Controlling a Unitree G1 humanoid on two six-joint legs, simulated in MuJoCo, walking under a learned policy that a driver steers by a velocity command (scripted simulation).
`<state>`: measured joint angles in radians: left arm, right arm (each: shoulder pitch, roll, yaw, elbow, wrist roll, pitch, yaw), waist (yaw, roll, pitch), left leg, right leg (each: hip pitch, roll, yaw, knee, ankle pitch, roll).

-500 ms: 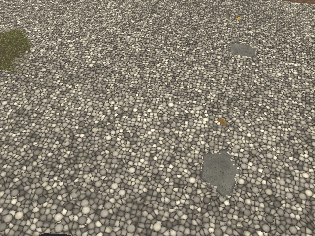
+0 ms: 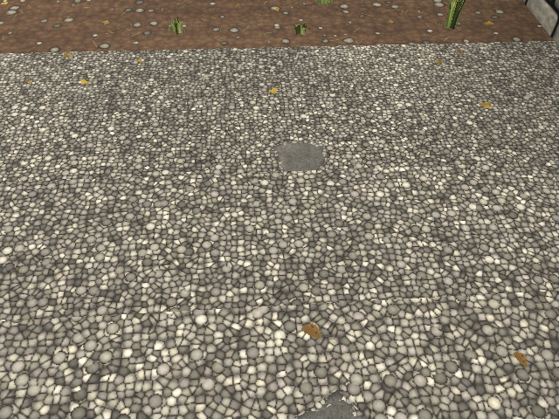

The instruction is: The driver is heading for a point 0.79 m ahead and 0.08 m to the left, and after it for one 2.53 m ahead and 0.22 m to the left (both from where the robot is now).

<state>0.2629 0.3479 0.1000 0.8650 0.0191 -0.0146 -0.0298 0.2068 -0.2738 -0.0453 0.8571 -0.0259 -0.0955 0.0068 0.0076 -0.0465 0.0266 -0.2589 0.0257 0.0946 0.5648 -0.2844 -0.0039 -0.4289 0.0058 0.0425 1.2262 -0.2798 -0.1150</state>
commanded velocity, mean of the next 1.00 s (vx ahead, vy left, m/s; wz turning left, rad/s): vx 1.00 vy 0.00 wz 0.25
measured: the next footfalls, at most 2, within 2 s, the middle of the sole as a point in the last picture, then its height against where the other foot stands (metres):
right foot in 0.38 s outside the picture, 0.16 m lower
left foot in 0.74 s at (292, 331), level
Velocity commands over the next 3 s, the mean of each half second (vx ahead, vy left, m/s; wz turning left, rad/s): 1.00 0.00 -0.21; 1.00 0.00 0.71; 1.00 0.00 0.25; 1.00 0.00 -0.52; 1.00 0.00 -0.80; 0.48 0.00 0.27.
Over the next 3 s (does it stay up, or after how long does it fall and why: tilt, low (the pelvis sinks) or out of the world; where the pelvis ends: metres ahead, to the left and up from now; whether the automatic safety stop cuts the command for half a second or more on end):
stays up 2.65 0.19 -0.62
